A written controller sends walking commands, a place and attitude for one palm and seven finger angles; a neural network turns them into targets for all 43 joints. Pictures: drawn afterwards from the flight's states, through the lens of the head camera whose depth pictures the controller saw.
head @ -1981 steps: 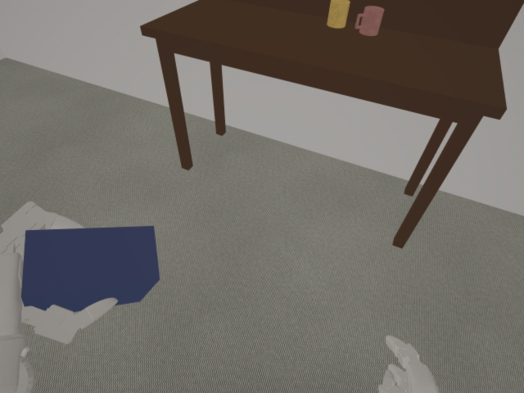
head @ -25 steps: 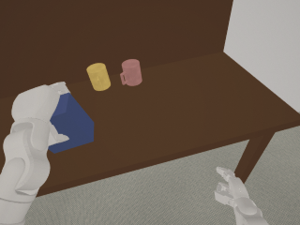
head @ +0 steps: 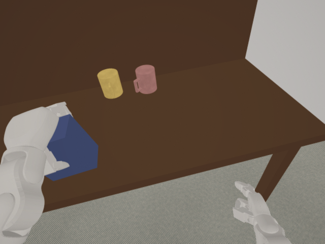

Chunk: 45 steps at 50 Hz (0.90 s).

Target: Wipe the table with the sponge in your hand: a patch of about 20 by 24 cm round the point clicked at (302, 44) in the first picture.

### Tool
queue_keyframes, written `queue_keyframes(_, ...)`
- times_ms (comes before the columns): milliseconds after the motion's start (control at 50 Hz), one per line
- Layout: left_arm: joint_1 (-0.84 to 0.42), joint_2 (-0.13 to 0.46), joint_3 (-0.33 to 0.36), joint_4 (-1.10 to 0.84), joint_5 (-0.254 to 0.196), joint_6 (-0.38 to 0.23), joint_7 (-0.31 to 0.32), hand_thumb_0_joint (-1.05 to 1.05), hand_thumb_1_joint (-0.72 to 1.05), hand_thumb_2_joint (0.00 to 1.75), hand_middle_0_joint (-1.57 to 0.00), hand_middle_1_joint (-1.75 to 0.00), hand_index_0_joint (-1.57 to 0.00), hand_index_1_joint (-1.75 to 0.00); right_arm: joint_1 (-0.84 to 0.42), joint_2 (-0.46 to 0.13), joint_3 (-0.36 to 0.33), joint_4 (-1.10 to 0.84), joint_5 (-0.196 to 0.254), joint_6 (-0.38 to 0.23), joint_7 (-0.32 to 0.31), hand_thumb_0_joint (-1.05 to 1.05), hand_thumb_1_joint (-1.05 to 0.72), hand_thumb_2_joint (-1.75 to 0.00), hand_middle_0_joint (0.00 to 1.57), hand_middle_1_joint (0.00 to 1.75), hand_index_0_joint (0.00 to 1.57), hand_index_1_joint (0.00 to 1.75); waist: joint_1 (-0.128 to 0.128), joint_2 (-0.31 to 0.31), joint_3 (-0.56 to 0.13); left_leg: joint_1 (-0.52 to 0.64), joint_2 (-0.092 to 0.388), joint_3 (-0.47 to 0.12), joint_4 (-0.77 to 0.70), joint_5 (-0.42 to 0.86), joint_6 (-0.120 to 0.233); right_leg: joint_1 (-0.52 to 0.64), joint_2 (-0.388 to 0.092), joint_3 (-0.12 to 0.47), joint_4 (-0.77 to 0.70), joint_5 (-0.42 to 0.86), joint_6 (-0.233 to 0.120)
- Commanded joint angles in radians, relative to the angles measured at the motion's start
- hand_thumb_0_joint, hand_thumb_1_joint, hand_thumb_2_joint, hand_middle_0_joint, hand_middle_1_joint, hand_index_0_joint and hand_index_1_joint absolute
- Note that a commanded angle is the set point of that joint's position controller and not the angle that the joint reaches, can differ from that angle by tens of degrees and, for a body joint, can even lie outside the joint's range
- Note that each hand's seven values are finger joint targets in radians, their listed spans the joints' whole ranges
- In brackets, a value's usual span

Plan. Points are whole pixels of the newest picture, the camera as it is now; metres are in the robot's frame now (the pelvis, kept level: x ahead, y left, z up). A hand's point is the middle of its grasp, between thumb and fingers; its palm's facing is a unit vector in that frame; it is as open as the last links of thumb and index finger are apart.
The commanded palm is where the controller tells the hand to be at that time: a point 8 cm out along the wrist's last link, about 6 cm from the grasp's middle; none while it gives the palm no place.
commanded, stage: bring the sponge back beside the body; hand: left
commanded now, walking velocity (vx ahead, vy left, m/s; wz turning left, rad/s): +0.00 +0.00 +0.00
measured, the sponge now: (66, 154) +0.24 +0.28 +0.13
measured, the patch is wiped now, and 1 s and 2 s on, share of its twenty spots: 0.95 0.95 0.95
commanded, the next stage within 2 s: step back with the hand held close in 0.96 s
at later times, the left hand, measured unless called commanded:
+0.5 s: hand (47, 153) +0.21 +0.28 +0.17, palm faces +0.19 -0.15 -0.97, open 10.6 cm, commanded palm +0.15 +0.28 +0.24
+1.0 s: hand (46, 156) +0.20 +0.28 +0.17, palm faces +0.19 -0.14 -0.97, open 10.6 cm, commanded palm +0.15 +0.28 +0.24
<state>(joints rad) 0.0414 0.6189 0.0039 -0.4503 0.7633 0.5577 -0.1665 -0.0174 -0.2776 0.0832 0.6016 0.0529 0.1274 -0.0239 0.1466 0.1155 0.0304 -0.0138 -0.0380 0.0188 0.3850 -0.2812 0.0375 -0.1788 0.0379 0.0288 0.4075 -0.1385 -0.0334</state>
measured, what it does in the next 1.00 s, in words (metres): stands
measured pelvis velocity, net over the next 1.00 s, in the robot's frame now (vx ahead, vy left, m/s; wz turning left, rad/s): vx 0.00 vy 0.00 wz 0.00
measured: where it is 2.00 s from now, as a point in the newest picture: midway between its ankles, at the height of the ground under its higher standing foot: outside the picture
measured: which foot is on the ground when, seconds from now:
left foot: down 0.00-1.00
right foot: down 0.00-1.00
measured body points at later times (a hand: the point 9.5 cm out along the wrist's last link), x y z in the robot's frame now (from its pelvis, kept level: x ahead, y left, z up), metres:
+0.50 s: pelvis +0.00 +0.00 +0.00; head -0.02 -0.04 +0.45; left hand +0.19 +0.29 +0.23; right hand +0.27 -0.17 -0.06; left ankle -0.04 +0.10 -0.74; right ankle +0.06 -0.10 -0.74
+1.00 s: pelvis +0.00 +0.00 +0.00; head -0.02 -0.04 +0.45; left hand +0.19 +0.28 +0.23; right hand +0.27 -0.17 -0.06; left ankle -0.04 +0.10 -0.74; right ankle +0.06 -0.10 -0.74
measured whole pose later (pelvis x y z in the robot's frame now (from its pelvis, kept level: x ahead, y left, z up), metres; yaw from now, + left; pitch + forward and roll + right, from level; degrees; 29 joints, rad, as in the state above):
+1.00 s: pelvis +0.00 +0.00 +0.00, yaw +0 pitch -6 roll +0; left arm 0.21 0.62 0.04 -0.56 0.75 0.53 -0.13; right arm -0.01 -0.27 0.08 0.59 0.05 0.13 -0.02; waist 0.15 0.11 0.04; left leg 0.01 -0.03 0.02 0.39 -0.29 0.04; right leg -0.15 0.04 0.03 0.41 -0.14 -0.03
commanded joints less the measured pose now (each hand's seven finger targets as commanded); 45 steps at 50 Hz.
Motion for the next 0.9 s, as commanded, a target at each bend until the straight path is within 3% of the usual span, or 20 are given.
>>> queue_keyframes(0,-0.241,0.227,0.172,-0.202,0.047,-0.022,0.050,0.00,0.10,1.30,-1.20,-1.60,-1.20,-1.60,-0.245,-0.083,-0.035,-0.188,-0.002,-0.058,-0.008,0.00,-0.90,-0.90,0.20,0.30,0.20,0.30,0.003,-0.024,-0.193,-0.132,0.016,-0.068,-0.072,0.267,0.005,0.206,-0.009,0.086,-0.034,0.071,-0.050)
queue_keyframes(60,-0.217,0.245,0.193,-0.256,0.045,-0.026,0.054,0.00,0.10,1.30,-1.20,-1.60,-1.20,-1.60,-0.276,-0.082,-0.033,-0.209,0.005,-0.061,-0.010,0.00,-0.90,-0.90,0.20,0.30,0.20,0.30,0.008,-0.030,-0.192,-0.132,0.022,-0.082,-0.077,0.244,0.009,0.206,0.005,0.118,-0.035,0.052,-0.055)
queue_keyframes(140,-0.196,0.226,0.180,-0.232,0.041,-0.030,0.062,0.00,0.10,1.30,-1.20,-1.60,-1.20,-1.60,-0.240,-0.085,-0.036,-0.195,-0.004,-0.051,-0.010,0.00,-0.90,-0.90,0.20,0.30,0.20,0.30,0.012,-0.035,-0.182,-0.134,0.021,-0.071,-0.082,0.265,0.005,0.214,-0.008,0.077,-0.033,0.072,-0.049)
queue_keyframes(160,-0.189,0.239,0.196,-0.267,0.044,-0.026,0.063,0.00,0.10,1.30,-1.20,-1.60,-1.20,-1.60,-0.273,-0.082,-0.033,-0.213,0.005,-0.060,-0.009,0.00,-0.90,-0.90,0.20,0.30,0.20,0.30,0.009,-0.031,-0.186,-0.134,0.025,-0.084,-0.081,0.241,0.007,0.212,0.007,0.118,-0.034,0.052,-0.056)
queue_keyframes(240,-0.155,0.227,0.190,-0.248,0.038,-0.030,0.067,0.00,0.10,1.30,-1.20,-1.60,-1.20,-1.60,-0.241,-0.087,-0.036,-0.197,-0.004,-0.045,-0.008,0.00,-0.90,-0.90,0.20,0.30,0.20,0.30,0.012,-0.037,-0.178,-0.132,0.022,-0.071,-0.079,0.257,0.006,0.212,-0.007,0.081,-0.035,0.061,-0.048)
queue_keyframes(260,-0.147,0.234,0.201,-0.284,0.041,-0.026,0.067,0.00,0.10,1.30,-1.20,-1.60,-1.20,-1.60,-0.276,-0.082,-0.033,-0.216,0.003,-0.056,-0.008,0.00,-0.90,-0.90,0.20,0.30,0.20,0.30,0.011,-0.018,-0.185,-0.133,0.025,-0.079,-0.079,0.234,0.008,0.213,0.007,0.121,-0.035,0.045,-0.054)
queue_keyframes(340,-0.105,0.229,0.200,-0.256,0.031,-0.029,0.069,0.00,0.10,1.30,-1.20,-1.60,-1.20,-1.60,-0.239,-0.087,-0.035,-0.201,-0.006,-0.047,-0.009,0.00,-0.90,-0.90,0.20,0.30,0.20,0.30,0.014,-0.038,-0.168,-0.136,0.021,-0.069,-0.072,0.261,0.008,0.213,-0.008,0.084,-0.035,0.069,-0.047)
queue_keyframes(360,-0.100,0.237,0.210,-0.296,0.035,-0.026,0.069,0.00,0.10,1.30,-1.20,-1.60,-1.20,-1.60,-0.270,-0.085,-0.034,-0.216,0.003,-0.056,-0.007,0.00,-0.90,-0.90,0.20,0.30,0.20,0.30,0.007,-0.036,-0.171,-0.135,0.028,-0.083,-0.074,0.236,0.008,0.206,0.009,0.120,-0.035,0.046,-0.052)
queue_keyframes(440,-0.071,0.235,0.212,-0.281,0.033,-0.035,0.074,0.00,0.10,1.30,-1.20,-1.60,-1.20,-1.60,-0.231,-0.089,-0.038,-0.201,-0.008,-0.047,-0.008,0.00,-0.90,-0.90,0.20,0.30,0.20,0.30,0.013,-0.031,-0.174,-0.133,0.022,-0.071,-0.068,0.274,0.008,0.220,-0.006,0.083,-0.028,0.083,-0.047)
queue_keyframes(460,-0.064,0.243,0.223,-0.325,0.037,-0.034,0.074,0.00,0.10,1.30,-1.20,-1.60,-1.20,-1.60,-0.268,-0.086,-0.036,-0.219,-0.001,-0.057,-0.006,0.00,-0.90,-0.90,0.20,0.30,0.20,0.30,0.011,-0.028,-0.180,-0.131,0.027,-0.084,-0.068,0.253,0.010,0.218,0.011,0.123,-0.028,0.068,-0.053)
queue_keyframes(480,-0.086,0.240,0.219,-0.325,0.043,-0.036,0.077,0.00,0.10,1.30,-1.20,-1.60,-1.20,-1.60,-0.236,-0.085,-0.034,-0.213,-0.008,-0.058,-0.005,0.00,-0.90,-0.90,0.20,0.30,0.20,0.30,0.016,-0.024,-0.198,-0.134,0.022,-0.070,-0.059,0.278,0.010,0.233,-0.006,0.086,-0.015,0.083,-0.048)
queue_keyframes(520,-0.034,0.218,0.205,-0.279,0.030,-0.038,0.076,0.00,0.10,1.30,-1.20,-1.60,-1.20,-1.60,-0.225,-0.088,-0.038,-0.201,-0.007,-0.049,-0.007,0.00,-0.90,-0.90,0.20,0.30,0.20,0.30,0.011,-0.039,-0.148,-0.133,0.025,-0.071,-0.070,0.257,0.008,0.202,-0.005,0.083,-0.036,0.055,-0.045)
queue_keyframes(560,-0.027,0.237,0.225,-0.336,0.036,-0.041,0.078,0.00,0.10,1.30,-1.20,-1.60,-1.20,-1.60,-0.262,-0.086,-0.038,-0.218,-0.001,-0.059,-0.007,0.00,-0.90,-0.90,0.20,0.30,0.20,0.30,0.010,-0.017,-0.162,-0.131,0.029,-0.084,-0.070,0.238,0.011,0.207,0.013,0.122,-0.034,0.044,-0.052)
queue_keyframes(580,-0.068,0.245,0.226,-0.342,0.044,-0.045,0.082,0.00,0.10,1.30,-1.20,-1.60,-1.20,-1.60,-0.231,-0.085,-0.036,-0.212,-0.010,-0.060,-0.006,0.00,-0.90,-0.90,0.20,0.30,0.20,0.30,0.016,-0.022,-0.186,-0.133,0.024,-0.070,-0.062,0.259,0.012,0.226,-0.005,0.086,-0.020,0.059,-0.046)
queue_keyframes(680,-0.099,0.246,0.220,-0.336,0.053,-0.050,0.087,0.00,0.10,1.30,-1.20,-1.60,-1.20,-1.60,-0.228,-0.086,-0.039,-0.207,-0.009,-0.068,-0.010,0.00,-0.90,-0.90,0.20,0.30,0.20,0.30,0.015,-0.007,-0.185,-0.127,0.023,-0.075,-0.068,0.262,0.011,0.227,-0.001,0.086,-0.022,0.058,-0.049)
queue_keyframes(720,-0.051,0.217,0.198,-0.264,0.041,-0.045,0.084,0.00,0.10,1.30,-1.20,-1.60,-1.20,-1.60,-0.224,-0.088,-0.040,-0.193,-0.008,-0.058,-0.011,0.00,-0.90,-0.90,0.20,0.30,0.20,0.30,0.008,-0.026,-0.125,-0.134,0.026,-0.079,-0.079,0.253,0.005,0.196,0.000,0.083,-0.041,0.045,-0.049)
queue_keyframes(760,-0.049,0.230,0.214,-0.322,0.041,-0.045,0.082,0.00,0.10,1.30,-1.20,-1.60,-1.20,-1.60,-0.263,-0.086,-0.040,-0.212,0.001,-0.066,-0.009,0.00,-0.90,-0.90,0.20,0.30,0.20,0.30,0.008,-0.025,-0.156,-0.124,0.028,-0.088,-0.075,0.245,0.009,0.208,0.015,0.120,-0.037,0.049,-0.053)
queue_keyframes(780,-0.077,0.239,0.218,-0.319,0.046,-0.046,0.084,0.00,0.10,1.30,-1.20,-1.60,-1.20,-1.60,-0.231,-0.087,-0.037,-0.208,-0.008,-0.067,-0.007,0.00,-0.90,-0.90,0.20,0.30,0.20,0.30,0.017,-0.022,-0.181,-0.132,0.024,-0.074,-0.069,0.262,0.010,0.229,-0.004,0.084,-0.023,0.061,-0.047)
queue_keyframes(860,-0.023,0.227,0.218,-0.315,0.032,-0.042,0.078,0.00,0.10,1.30,-1.20,-1.60,-1.20,-1.60,-0.264,-0.084,-0.038,-0.215,0.000,-0.065,-0.006,0.00,-0.90,-0.90,0.20,0.30,0.20,0.30,0.009,-0.033,-0.152,-0.129,0.027,-0.083,-0.069,0.243,0.009,0.203,0.011,0.121,-0.041,0.050,-0.051)
queue_keyframes(880,-0.057,0.239,0.226,-0.326,0.042,-0.046,0.080,0.00,0.10,1.30,-1.20,-1.60,-1.20,-1.60,-0.233,-0.087,-0.037,-0.207,-0.009,-0.065,-0.004,0.00,-0.90,-0.90,0.20,0.30,0.20,0.30,0.016,-0.029,-0.185,-0.134,0.022,-0.070,-0.062,0.265,0.010,0.228,-0.004,0.090,-0.023,0.070,-0.046)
